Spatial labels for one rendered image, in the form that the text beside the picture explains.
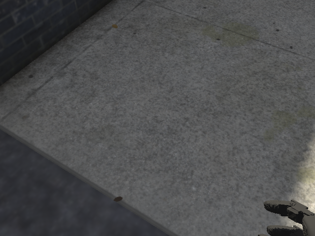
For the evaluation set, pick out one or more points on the right robot hand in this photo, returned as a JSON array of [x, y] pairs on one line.
[[295, 211]]

